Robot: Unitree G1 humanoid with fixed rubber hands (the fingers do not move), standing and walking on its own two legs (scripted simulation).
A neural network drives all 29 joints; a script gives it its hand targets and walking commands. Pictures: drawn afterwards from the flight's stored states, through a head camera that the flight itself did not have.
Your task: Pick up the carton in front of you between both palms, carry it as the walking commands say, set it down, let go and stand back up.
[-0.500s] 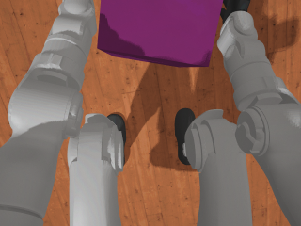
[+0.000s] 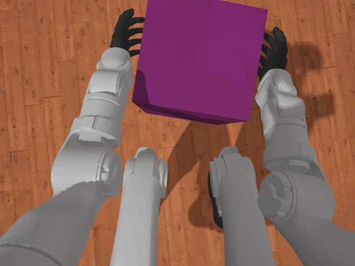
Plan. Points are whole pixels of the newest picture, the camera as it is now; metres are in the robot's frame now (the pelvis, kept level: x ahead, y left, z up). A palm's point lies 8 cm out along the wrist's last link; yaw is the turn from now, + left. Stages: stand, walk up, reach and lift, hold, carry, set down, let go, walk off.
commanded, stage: reach and lift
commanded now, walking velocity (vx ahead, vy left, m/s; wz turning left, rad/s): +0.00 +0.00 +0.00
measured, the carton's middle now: (192, 73) +0.50 -0.01 -0.15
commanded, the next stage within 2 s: none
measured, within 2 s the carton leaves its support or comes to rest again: neither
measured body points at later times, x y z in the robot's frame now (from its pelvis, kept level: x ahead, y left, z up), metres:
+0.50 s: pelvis +0.02 +0.00 +0.12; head +0.24 +0.01 +0.52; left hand +0.49 +0.14 +0.06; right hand +0.48 -0.16 +0.07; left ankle +0.11 +0.12 -0.38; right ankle +0.12 -0.14 -0.38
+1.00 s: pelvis +0.07 +0.00 +0.27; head +0.18 +0.00 +0.71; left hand +0.44 +0.15 +0.23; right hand +0.44 -0.16 +0.23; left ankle +0.11 +0.12 -0.38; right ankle +0.12 -0.14 -0.38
